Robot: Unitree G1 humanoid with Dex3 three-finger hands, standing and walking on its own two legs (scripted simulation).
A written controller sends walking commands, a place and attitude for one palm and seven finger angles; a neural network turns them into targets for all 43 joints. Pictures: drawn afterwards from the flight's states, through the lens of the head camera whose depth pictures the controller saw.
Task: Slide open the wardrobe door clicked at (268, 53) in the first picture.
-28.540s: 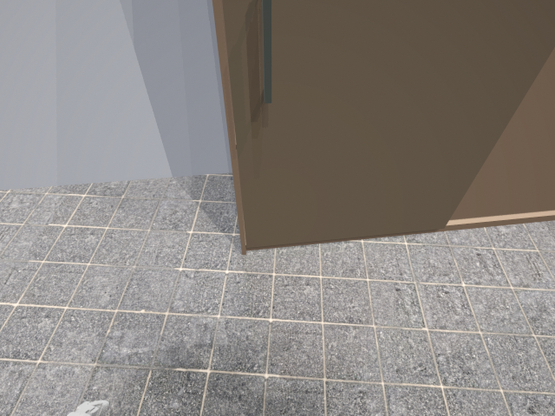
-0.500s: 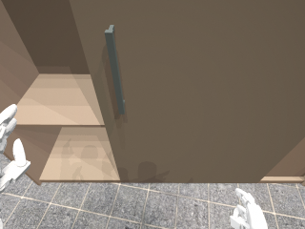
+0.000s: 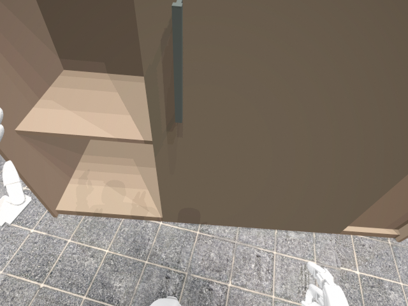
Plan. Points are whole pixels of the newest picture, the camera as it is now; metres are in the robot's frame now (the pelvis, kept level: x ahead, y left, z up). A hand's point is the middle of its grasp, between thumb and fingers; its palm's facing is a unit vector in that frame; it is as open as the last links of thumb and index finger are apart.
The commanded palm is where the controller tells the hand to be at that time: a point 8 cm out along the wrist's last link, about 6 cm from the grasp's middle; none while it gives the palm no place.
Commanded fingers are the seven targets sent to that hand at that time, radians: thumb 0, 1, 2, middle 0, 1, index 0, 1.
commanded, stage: step back with the hand held close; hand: left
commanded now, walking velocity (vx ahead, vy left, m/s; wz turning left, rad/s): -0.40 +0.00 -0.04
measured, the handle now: (179, 69) +0.58 +0.11 +0.17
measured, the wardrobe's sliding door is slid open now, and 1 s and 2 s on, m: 0.55 0.55 0.55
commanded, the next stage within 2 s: stop stepping back and stand still in 0.28 s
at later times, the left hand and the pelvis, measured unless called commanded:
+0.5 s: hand (22, 233) +0.17 +0.25 +0.17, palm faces +0.28 -0.85 -0.44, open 7.4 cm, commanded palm +0.10 +0.30 +0.20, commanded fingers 0.00 0.90 0.90 -0.20 -0.30 -0.20 -0.30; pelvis -0.06 +0.01 +0.01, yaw -4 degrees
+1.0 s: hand out of the picture +0.18 +0.32 +0.17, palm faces +0.41 -0.82 -0.40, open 7.4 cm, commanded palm +0.12 +0.35 +0.20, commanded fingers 0.00 0.90 0.90 -0.20 -0.30 -0.20 -0.30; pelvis -0.04 +0.06 +0.01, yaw -5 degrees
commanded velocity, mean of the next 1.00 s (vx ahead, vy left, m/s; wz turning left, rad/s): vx -0.11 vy -0.02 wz -0.01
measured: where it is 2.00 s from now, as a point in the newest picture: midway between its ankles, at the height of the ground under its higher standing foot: outside the picture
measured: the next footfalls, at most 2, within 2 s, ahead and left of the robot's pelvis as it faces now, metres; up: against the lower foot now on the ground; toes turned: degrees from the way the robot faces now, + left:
right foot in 0.30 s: -0.09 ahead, -0.13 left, +0.00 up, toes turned -3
right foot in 0.80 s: -0.05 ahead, -0.03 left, +0.00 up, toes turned -7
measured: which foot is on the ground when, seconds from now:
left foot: down 0.00-0.80, up 0.82-0.94, down 0.96-1.00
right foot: down 0.00-0.06, up 0.08-0.28, down 0.30-0.64, up 0.66-0.78, down 0.80-1.00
